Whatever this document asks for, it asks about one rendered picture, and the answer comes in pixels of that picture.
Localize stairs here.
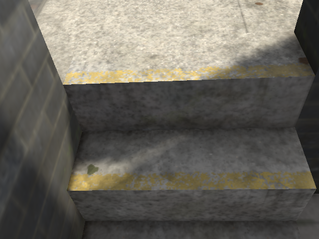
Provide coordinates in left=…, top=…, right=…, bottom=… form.
left=63, top=76, right=317, bottom=239

